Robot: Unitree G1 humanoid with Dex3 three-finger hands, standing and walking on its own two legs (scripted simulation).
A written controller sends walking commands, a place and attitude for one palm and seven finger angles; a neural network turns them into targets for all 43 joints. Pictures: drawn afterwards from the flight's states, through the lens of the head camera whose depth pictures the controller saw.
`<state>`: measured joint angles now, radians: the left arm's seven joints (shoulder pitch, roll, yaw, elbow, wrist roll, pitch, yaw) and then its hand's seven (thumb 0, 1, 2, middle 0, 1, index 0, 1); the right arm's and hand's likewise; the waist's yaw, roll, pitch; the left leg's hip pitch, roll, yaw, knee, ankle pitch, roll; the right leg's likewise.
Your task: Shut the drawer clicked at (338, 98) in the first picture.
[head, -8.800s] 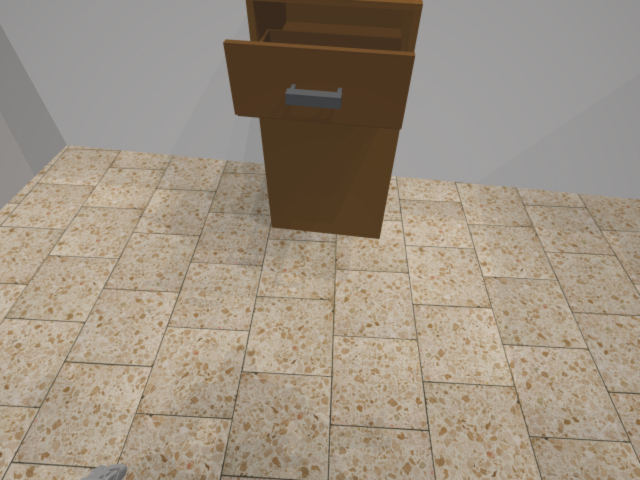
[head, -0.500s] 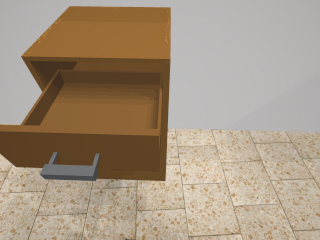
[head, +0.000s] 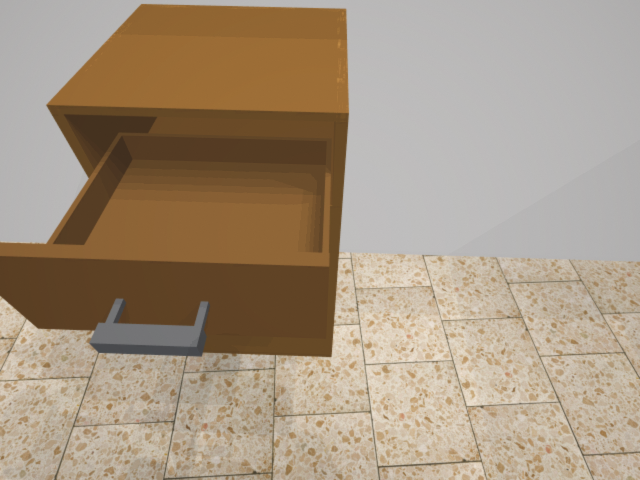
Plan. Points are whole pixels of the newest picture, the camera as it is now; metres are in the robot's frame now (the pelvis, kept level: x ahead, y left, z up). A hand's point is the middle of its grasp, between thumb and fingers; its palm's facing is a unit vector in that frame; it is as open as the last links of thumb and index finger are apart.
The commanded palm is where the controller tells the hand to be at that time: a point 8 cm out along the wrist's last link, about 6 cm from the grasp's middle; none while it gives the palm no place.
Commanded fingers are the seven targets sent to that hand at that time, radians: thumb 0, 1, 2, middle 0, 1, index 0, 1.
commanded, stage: look again from close up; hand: left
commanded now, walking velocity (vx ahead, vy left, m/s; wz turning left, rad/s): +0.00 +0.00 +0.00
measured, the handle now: (155, 323) +0.29 +0.23 +0.03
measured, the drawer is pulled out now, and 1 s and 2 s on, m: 0.29 0.29 0.29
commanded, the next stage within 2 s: raise the hand and make a fist in 0.04 s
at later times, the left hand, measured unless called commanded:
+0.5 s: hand (191, 469) +0.14 +0.16 -0.02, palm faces +0.05 -1.00 +0.03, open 6.6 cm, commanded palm +0.10 +0.22 -0.02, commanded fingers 0.00 0.90 0.90 -0.58 -0.71 -0.58 -0.71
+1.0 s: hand (157, 451) +0.15 +0.18 +0.03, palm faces +0.07 -1.00 -0.06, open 3.8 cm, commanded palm +0.09 +0.23 +0.05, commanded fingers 0.00 0.90 0.90 -1.08 -1.25 -1.08 -1.25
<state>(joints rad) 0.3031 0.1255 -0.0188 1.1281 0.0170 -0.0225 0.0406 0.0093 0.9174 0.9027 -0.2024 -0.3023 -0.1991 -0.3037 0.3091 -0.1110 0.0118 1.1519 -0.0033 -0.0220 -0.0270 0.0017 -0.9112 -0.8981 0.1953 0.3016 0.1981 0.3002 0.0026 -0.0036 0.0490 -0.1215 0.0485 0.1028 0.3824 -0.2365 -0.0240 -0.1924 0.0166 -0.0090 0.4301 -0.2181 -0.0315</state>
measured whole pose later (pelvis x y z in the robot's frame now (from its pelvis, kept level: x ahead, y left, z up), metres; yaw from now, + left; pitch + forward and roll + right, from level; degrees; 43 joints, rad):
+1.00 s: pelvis -0.01 +0.01 -0.05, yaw +5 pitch +7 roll -1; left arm 0.65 0.19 0.07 -0.34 -0.22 -0.25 -0.17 0.02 0.90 0.90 -0.89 -1.05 -0.89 -1.05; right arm 0.30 -0.19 0.03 0.55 0.05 -0.22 -0.04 0.02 -0.90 -0.90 0.20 0.30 0.20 0.30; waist 0.00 0.04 -0.09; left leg -0.60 0.04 0.01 0.94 -0.47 0.00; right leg -0.60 -0.02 -0.09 0.91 -0.44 -0.02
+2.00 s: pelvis +0.00 +0.00 -0.02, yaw +5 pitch -2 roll -1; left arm 0.64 0.27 0.20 -0.53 -0.29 -0.04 -0.26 0.02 0.90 0.90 -1.40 -1.60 -1.40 -1.60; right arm 0.23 -0.25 0.06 0.59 0.09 -0.41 -0.07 0.01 -0.90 -0.90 0.20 0.30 0.20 0.30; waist 0.07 0.06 -0.07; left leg -0.27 0.05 0.00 0.69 -0.38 -0.02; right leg -0.27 0.00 -0.10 0.65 -0.35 -0.02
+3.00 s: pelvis +0.00 +0.01 -0.04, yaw +5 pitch +5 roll -1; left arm 0.41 0.20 0.10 -0.17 -0.23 -0.22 -0.22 0.02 0.90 0.90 -1.40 -1.60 -1.40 -1.60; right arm 0.24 -0.25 0.03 0.60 0.03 -0.32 -0.04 0.01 -0.90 -0.90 0.20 0.30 0.20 0.30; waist 0.01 0.04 -0.05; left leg -0.47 0.03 0.01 0.80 -0.42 0.00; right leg -0.47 -0.03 -0.09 0.78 -0.40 -0.01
